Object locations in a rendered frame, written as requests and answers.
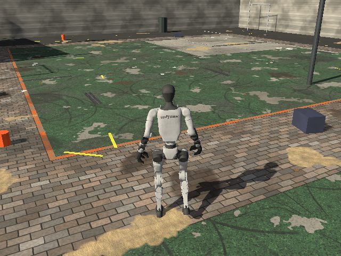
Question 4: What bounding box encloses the left robot forearm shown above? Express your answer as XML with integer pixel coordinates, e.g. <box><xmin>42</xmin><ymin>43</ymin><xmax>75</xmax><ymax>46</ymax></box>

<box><xmin>137</xmin><ymin>130</ymin><xmax>149</xmax><ymax>153</ymax></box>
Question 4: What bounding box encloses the robot left upper arm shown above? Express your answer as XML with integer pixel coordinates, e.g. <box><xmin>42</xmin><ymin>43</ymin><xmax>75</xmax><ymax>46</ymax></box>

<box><xmin>143</xmin><ymin>108</ymin><xmax>158</xmax><ymax>138</ymax></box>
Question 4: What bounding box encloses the robot right upper arm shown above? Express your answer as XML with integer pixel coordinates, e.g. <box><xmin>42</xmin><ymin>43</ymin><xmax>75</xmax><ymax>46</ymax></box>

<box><xmin>180</xmin><ymin>107</ymin><xmax>196</xmax><ymax>136</ymax></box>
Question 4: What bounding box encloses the humanoid robot torso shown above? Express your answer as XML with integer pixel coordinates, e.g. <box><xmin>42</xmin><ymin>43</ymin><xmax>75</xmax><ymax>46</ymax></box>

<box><xmin>157</xmin><ymin>105</ymin><xmax>182</xmax><ymax>160</ymax></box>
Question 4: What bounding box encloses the right robot forearm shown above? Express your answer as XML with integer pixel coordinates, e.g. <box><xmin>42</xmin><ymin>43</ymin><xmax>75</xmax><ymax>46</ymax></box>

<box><xmin>190</xmin><ymin>128</ymin><xmax>201</xmax><ymax>147</ymax></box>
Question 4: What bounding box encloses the robot left thigh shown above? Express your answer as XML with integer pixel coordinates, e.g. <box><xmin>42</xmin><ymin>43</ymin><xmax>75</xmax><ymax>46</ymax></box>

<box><xmin>152</xmin><ymin>149</ymin><xmax>164</xmax><ymax>186</ymax></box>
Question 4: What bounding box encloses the robot left hand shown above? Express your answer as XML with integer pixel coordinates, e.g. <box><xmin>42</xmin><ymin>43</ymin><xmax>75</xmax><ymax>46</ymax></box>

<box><xmin>136</xmin><ymin>151</ymin><xmax>149</xmax><ymax>164</ymax></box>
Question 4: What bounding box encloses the robot right hand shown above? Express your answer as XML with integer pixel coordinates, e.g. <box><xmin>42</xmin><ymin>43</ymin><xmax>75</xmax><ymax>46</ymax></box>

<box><xmin>190</xmin><ymin>145</ymin><xmax>202</xmax><ymax>155</ymax></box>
